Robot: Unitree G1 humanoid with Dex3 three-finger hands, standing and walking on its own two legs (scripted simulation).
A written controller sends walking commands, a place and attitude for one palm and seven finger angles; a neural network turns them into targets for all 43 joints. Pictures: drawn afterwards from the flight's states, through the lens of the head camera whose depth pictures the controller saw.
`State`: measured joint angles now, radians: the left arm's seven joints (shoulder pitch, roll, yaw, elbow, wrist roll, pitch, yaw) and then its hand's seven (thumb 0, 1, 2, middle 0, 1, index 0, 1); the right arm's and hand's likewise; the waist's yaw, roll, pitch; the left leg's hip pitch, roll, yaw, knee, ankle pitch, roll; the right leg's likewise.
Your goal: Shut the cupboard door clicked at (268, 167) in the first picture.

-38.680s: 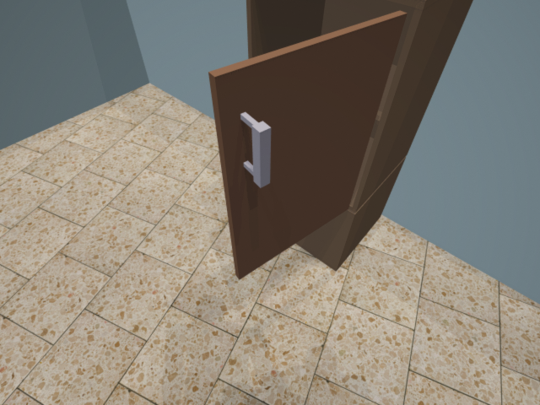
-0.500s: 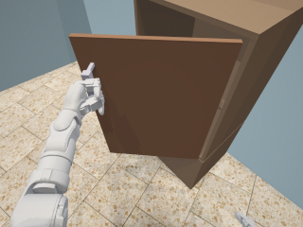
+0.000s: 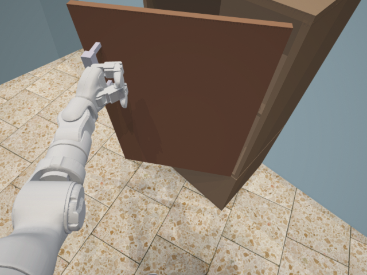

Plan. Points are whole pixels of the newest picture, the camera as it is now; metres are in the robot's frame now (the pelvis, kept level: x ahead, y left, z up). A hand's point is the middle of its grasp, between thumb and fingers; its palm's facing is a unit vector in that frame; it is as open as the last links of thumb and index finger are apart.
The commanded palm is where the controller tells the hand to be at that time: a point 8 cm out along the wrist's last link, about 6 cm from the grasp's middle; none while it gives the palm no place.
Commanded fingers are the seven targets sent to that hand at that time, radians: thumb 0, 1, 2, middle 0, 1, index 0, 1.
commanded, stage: push the door shut along its arc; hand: left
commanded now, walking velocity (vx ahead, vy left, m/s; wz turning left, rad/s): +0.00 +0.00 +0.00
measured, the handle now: (100, 72) +0.54 +0.18 +0.14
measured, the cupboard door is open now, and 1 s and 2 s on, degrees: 33 23 21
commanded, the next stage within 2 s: pull the fist back off the door in 0.76 s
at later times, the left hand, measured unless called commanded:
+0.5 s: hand (143, 75) +0.52 +0.07 +0.14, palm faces -0.34 -0.94 -0.01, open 3.1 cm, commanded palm +0.53 +0.12 +0.14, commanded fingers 0.00 0.90 0.90 -1.30 -1.50 -1.30 -1.50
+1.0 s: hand (157, 64) +0.55 +0.04 +0.15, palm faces -0.06 -0.99 +0.12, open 3.2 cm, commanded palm +0.54 +0.08 +0.14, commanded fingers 0.00 0.90 0.90 -1.30 -1.50 -1.30 -1.50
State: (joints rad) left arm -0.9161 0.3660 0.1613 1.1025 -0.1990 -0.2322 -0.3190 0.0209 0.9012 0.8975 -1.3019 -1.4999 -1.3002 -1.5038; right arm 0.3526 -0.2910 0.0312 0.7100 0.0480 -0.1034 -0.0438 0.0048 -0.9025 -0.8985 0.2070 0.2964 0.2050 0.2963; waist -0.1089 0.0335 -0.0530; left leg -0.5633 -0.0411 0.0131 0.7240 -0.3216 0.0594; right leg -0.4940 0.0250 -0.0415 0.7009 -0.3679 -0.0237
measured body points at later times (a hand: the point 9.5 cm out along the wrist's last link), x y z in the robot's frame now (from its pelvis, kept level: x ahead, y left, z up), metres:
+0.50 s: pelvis +0.01 -0.01 -0.01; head +0.10 -0.01 +0.44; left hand +0.53 +0.12 +0.15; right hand +0.00 -0.28 -0.12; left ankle +0.02 +0.08 -0.71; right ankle -0.01 -0.11 -0.71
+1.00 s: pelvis +0.00 -0.02 -0.02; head +0.11 -0.01 +0.42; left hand +0.55 +0.10 +0.15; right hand +0.01 -0.29 -0.13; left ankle +0.02 +0.08 -0.71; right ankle -0.01 -0.11 -0.71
